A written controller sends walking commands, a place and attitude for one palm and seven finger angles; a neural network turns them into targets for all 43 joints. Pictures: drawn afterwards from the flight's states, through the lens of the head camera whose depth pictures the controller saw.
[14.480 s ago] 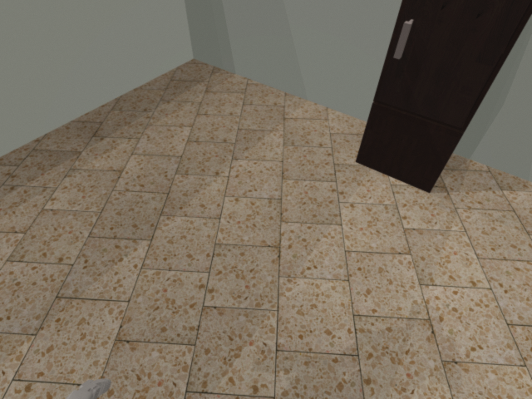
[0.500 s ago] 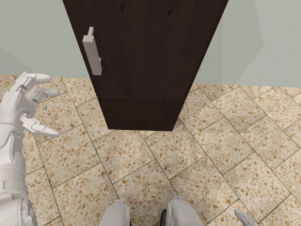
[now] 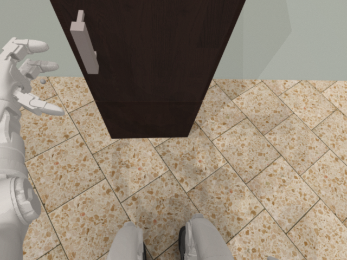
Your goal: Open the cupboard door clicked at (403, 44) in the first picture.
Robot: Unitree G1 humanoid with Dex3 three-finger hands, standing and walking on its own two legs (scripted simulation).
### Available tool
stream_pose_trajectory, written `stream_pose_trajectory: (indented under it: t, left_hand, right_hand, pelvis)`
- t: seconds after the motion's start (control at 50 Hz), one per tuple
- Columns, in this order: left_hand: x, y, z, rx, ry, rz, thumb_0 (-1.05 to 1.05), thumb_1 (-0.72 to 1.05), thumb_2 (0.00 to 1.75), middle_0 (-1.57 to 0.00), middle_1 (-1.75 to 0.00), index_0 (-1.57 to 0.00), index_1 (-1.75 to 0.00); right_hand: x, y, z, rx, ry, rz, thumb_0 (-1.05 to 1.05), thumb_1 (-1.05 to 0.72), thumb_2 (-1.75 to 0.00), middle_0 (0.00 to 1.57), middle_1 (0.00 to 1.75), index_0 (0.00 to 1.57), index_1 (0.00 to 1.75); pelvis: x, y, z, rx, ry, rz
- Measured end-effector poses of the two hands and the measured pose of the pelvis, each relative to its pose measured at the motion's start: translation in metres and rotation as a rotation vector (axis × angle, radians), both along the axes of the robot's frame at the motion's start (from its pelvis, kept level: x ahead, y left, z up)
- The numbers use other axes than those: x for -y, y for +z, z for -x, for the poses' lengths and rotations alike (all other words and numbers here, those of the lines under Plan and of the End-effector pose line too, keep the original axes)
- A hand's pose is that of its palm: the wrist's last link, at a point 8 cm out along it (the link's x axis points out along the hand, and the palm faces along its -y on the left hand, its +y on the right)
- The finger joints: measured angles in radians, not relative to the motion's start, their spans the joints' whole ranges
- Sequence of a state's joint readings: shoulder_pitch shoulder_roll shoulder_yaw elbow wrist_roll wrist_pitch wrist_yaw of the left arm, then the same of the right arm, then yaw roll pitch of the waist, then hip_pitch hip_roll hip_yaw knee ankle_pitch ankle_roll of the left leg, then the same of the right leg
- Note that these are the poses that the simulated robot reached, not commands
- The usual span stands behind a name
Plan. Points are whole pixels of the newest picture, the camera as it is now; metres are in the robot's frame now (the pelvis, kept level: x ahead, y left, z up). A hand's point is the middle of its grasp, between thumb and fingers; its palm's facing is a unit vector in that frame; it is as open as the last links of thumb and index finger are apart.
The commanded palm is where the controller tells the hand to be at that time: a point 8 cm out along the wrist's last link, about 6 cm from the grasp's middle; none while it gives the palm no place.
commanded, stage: move the hooked fingers beside the handle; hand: left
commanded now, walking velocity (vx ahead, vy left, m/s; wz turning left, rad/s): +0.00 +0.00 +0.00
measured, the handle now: (87, 43) +0.61 +0.18 +0.05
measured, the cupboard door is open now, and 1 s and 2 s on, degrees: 0 0 0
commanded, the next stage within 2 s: slide the fingers in behind the handle in 1.26 s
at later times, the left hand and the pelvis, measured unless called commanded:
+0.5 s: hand (56, 50) +0.56 +0.24 +0.06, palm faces -0.02 -1.00 -0.02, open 14.0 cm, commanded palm +0.56 +0.27 +0.05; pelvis +0.00 +0.00 -0.01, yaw -1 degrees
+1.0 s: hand (55, 52) +0.56 +0.24 +0.06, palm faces -0.02 -1.00 -0.02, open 14.0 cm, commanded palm +0.55 +0.27 +0.05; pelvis +0.01 +0.00 +0.00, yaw -1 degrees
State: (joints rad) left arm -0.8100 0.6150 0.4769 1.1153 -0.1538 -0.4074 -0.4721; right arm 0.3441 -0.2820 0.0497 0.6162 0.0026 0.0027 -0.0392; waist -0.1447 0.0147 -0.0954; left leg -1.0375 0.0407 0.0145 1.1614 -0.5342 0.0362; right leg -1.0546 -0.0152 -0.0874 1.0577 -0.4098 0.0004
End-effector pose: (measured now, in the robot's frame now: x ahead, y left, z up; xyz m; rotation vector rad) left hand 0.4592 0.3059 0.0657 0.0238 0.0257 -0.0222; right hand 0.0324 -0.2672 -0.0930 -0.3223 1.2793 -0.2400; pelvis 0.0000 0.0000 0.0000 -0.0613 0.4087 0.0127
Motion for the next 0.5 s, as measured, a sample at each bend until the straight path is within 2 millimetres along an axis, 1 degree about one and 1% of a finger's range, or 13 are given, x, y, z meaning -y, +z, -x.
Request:
stream_pose_trajectory:
  t: [0.16,0.3,0.42,0.5]
  left_hand:
    - [0.008,-0.006,-0.030,-0.031,0.004,0.009,-0.01,-0.50,0.30,-0.30,-1.20,-0.30,-1.20]
    - [0.006,0.000,-0.055,0.007,0.017,-0.001,-0.01,-0.50,0.30,-0.30,-1.20,-0.30,-1.20]
    - [0.007,-0.002,-0.072,-0.033,0.005,0.003,-0.01,-0.50,0.30,-0.30,-1.20,-0.30,-1.20]
    - [0.011,-0.002,-0.086,-0.024,0.006,0.008,-0.01,-0.50,0.30,-0.30,-1.20,-0.30,-1.20]
  right_hand:
    - [0.002,0.000,0.025,-0.072,-0.038,0.020,0.01,-0.91,-0.90,0.21,0.30,0.20,0.30]
    - [0.000,0.001,0.045,-0.135,-0.069,0.028,0.00,-0.91,-0.90,0.21,0.30,0.20,0.30]
    - [-0.006,0.001,0.058,-0.191,-0.087,0.022,0.00,-0.91,-0.90,0.21,0.30,0.20,0.30]
    - [-0.010,0.001,0.065,-0.218,-0.096,0.023,0.00,-0.91,-0.90,0.21,0.30,0.20,0.30]
  pelvis:
    - [0.000,-0.005,0.002,-0.030,-0.003,0.008]
    - [0.000,-0.010,0.003,-0.062,-0.010,0.017]
    - [-0.002,-0.012,0.002,-0.086,-0.009,0.026]
    - [-0.003,-0.015,0.001,-0.106,-0.008,0.032]
